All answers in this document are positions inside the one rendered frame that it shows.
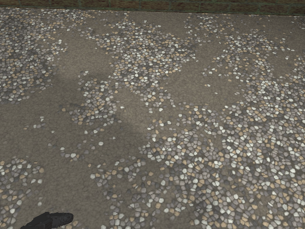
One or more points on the robot left hand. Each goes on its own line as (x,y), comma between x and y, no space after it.
(49,220)

